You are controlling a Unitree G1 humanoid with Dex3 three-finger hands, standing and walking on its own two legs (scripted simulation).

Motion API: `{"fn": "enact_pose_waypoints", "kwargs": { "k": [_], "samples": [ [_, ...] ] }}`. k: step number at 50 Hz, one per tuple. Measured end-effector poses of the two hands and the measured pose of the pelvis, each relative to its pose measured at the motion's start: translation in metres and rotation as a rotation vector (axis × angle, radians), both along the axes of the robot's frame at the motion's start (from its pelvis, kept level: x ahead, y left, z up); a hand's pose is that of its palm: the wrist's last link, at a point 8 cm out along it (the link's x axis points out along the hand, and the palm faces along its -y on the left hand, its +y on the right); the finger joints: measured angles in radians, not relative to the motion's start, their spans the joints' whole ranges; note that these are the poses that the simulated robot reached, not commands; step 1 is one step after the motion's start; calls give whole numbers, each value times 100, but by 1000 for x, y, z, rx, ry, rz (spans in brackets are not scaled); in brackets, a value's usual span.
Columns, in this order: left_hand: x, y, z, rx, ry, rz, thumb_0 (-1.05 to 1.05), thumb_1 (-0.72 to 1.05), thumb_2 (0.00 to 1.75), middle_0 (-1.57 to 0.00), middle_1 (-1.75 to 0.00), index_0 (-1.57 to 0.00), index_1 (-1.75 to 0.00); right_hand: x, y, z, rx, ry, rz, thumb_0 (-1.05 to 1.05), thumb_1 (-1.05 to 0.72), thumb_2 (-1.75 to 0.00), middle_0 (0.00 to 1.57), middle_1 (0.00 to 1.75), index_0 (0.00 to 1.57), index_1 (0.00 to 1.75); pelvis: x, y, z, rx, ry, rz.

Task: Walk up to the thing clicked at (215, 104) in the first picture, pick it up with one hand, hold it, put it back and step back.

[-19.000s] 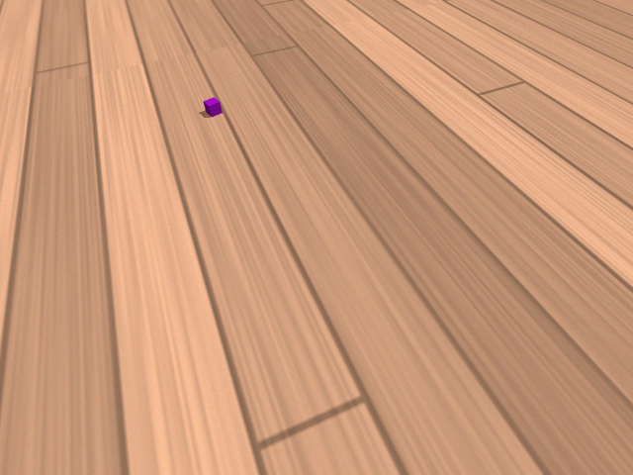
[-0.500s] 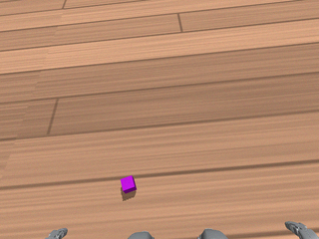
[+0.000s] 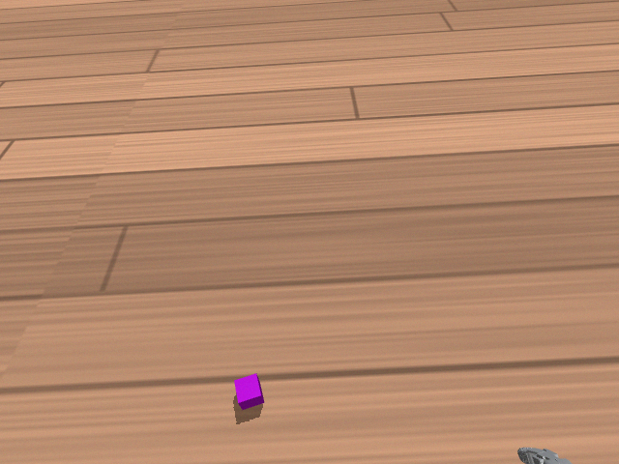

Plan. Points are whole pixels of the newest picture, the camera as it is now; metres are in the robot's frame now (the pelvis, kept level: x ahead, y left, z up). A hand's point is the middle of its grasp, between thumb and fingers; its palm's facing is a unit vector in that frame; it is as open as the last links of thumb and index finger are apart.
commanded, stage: walk up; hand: left
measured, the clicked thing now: (249, 391) +0.46 +0.25 -0.74
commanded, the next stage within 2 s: stand in 0.74 s
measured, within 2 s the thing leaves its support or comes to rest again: neither
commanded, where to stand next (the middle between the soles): +0.08 +0.02 m, yaw -2 degrees
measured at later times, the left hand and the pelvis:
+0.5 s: hand out of the picture +0.09 +0.25 -0.15, palm faces -0.03 -0.94 -0.34, open 7.4 cm; pelvis +0.00 +0.00 +0.00, yaw -1 degrees
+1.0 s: hand out of the picture +0.10 +0.25 -0.15, palm faces -0.03 -0.94 -0.33, open 7.4 cm; pelvis +0.01 +0.00 +0.01, yaw +0 degrees
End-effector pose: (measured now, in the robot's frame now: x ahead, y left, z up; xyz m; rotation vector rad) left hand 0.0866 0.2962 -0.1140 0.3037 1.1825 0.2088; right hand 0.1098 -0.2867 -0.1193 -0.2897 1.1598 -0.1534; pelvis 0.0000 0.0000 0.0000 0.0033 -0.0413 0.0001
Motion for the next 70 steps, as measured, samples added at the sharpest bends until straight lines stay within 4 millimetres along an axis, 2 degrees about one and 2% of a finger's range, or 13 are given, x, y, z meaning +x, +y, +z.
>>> {"fn": "enact_pose_waypoints", "kwargs": {
  "k": [5, 12, 23, 39, 57, 70],
  "samples": [
    [-1, 1, 3, 3, 3, 0, 1, 90, 90, -21, -30, -20, -30, -6, -6, 3, -10, 12, -10, 1, -90, -90, 21, 30, 21, 30, -2, -1, 3, -1, 4, -3],
    [-4, 2, 2, 3, 26, -1, 1, 90, 90, -20, -30, -20, -30, -27, -12, 3, -24, 64, -36, 1, -91, -90, 20, 30, 20, 30, -1, -1, 4, -2, 9, -6],
    [0, 0, 0, -2, 40, -15, 1, 90, 90, -20, -30, -20, -30, -46, -9, 0, -18, 104, -72, 1, -91, -90, 20, 30, 20, 30, 3, 1, 5, -2, 9, -13],
    [15, -1, 2, -3, 15, -25, 1, 90, 90, -20, -30, -20, -30, -35, -7, 1, -18, 81, -65, 1, -91, -90, 21, 30, 20, 30, 8, 1, 5, 1, 13, -12],
    [2, -8, 1, -2, 48, -10, 1, 90, 90, -20, -30, -20, -30, -19, -19, 5, -32, 58, -38, 1, -91, -90, 21, 30, 20, 30, 15, -8, 6, -2, 11, -4],
    [0, -14, 2, 1, 33, -13, 1, 90, 90, -20, -30, -20, -30, -26, -24, 4, -29, 65, -41, 1, -91, -90, 21, 30, 20, 30, 11, -14, 6, -5, 5, -3]
  ]
}}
